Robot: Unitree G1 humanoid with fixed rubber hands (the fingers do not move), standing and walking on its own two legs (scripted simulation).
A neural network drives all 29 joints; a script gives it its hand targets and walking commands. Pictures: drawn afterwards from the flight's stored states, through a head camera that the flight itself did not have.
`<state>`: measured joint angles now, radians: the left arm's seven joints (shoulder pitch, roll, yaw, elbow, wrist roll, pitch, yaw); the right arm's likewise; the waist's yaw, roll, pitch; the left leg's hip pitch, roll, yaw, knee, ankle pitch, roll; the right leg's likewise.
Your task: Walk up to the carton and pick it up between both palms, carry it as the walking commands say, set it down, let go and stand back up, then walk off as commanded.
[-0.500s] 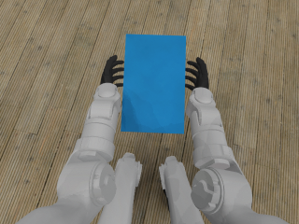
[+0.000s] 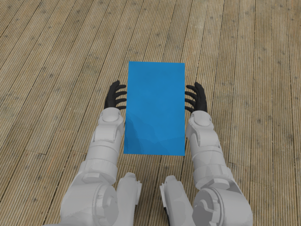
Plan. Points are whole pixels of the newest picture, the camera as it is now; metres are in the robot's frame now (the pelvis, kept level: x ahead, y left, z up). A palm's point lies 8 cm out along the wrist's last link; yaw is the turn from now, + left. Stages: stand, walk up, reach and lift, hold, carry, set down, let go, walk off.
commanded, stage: reach and lift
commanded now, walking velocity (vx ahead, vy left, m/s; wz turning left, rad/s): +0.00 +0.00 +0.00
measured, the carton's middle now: (154, 114) +0.44 +0.00 -0.13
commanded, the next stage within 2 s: none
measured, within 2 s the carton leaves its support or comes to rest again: neither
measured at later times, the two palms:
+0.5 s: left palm (108, 106) +0.40 +0.12 +0.02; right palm (209, 109) +0.40 -0.12 +0.03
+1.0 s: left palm (100, 103) +0.38 +0.12 +0.08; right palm (221, 105) +0.39 -0.12 +0.09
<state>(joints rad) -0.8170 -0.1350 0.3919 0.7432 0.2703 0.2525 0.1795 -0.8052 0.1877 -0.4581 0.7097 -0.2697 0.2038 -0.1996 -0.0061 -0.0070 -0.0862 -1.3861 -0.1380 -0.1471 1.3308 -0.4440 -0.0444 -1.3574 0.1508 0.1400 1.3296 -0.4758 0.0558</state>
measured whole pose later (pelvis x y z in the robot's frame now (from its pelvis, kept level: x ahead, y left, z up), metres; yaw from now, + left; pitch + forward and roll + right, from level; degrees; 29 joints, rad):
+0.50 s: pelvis +0.02 +0.00 +0.06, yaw +0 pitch +23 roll -1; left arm -0.65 -0.19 0.39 0.69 0.28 0.21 0.17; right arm -0.65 0.23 -0.44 0.67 -0.28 0.17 -0.19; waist -0.01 -0.01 -0.08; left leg -1.07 -0.11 -0.16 1.03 -0.36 -0.03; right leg -1.04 0.13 0.17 1.03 -0.39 0.04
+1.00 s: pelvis +0.03 +0.00 +0.11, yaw +0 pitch +14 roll -1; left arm -0.54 -0.24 0.39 0.63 0.31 0.25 0.18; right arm -0.55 0.25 -0.42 0.63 -0.32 0.21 -0.17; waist -0.01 0.00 -0.02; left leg -0.72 -0.09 -0.16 0.74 -0.26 -0.02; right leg -0.69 0.10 0.19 0.73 -0.28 0.04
